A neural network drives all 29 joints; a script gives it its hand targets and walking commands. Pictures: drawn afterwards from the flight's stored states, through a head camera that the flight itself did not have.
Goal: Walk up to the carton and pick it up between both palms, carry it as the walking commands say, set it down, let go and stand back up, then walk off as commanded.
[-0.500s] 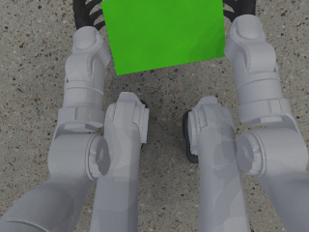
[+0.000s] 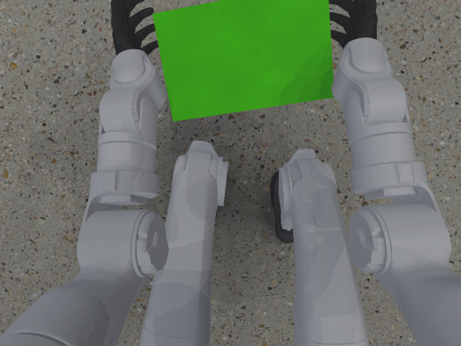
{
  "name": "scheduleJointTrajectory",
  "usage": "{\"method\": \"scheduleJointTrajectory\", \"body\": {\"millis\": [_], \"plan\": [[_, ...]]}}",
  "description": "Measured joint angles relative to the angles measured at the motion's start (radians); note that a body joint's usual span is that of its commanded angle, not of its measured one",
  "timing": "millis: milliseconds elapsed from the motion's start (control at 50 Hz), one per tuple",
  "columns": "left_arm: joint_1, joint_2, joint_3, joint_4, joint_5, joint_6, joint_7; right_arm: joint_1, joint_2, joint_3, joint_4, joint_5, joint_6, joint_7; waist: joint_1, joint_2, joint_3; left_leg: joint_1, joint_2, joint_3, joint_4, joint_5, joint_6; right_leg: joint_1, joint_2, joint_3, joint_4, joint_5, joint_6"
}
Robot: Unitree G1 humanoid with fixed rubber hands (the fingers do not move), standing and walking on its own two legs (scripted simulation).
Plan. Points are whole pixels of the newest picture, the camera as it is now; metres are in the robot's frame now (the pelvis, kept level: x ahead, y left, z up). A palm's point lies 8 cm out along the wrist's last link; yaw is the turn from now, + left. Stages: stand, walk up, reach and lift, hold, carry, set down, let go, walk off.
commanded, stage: reach and lift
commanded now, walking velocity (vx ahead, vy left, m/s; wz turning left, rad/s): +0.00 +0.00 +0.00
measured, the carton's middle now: (245, 65) +0.50 +0.03 -0.18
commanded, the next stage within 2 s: none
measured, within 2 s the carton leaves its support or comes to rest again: neither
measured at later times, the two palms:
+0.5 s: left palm (106, 41) +0.47 +0.19 -0.02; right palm (385, 22) +0.50 -0.11 -0.02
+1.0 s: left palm (65, 21) +0.46 +0.18 +0.06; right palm out of the picture +0.49 -0.12 +0.06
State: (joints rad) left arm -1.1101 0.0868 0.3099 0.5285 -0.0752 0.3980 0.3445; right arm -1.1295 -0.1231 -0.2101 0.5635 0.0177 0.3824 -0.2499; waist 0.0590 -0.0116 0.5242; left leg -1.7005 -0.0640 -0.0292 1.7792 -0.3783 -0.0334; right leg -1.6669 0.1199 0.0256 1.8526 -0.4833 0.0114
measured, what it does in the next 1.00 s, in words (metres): rises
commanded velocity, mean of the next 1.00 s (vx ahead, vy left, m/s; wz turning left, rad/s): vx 0.00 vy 0.00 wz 0.00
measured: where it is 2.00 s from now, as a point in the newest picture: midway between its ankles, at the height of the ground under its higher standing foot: (246, 211)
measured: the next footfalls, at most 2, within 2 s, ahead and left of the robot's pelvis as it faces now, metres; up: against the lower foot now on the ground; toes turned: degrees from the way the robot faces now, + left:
none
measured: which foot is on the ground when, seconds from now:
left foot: down 0.00-1.00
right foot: down 0.00-1.00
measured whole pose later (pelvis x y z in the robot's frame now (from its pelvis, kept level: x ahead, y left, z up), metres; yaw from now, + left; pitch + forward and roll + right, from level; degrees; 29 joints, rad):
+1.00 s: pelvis +0.00 -0.01 +0.12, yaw +0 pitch +8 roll +1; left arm -1.00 0.05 0.30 0.53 -0.02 0.44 0.33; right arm -1.02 -0.08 -0.22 0.56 -0.02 0.43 -0.24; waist 0.07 -0.02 0.52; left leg -1.21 -0.06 -0.06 1.38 -0.32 -0.04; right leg -1.18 0.11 0.04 1.46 -0.41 -0.01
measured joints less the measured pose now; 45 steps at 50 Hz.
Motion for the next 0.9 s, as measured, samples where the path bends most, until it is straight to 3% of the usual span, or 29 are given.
{"method": "scheduleJointTrajectory", "body": {"millis": [140,900], "plan": [[0.015,-0.010,-0.013,-0.011,0.001,0.013,0.019,0.006,-0.009,-0.001,0.005,0.003,0.013,0.013,0.003,0.001,0.000,0.058,0.000,-0.004,-0.043,0.008,0.000,0.059,-0.001,0.001,-0.046,0.010,-0.001],[0.090,-0.034,-0.008,-0.006,0.045,0.044,-0.005,0.098,0.039,-0.017,-0.004,-0.035,0.045,0.014,0.008,-0.008,-0.002,0.438,0.000,-0.022,-0.349,0.054,-0.004,0.431,-0.012,0.016,-0.347,0.062,-0.020]]}}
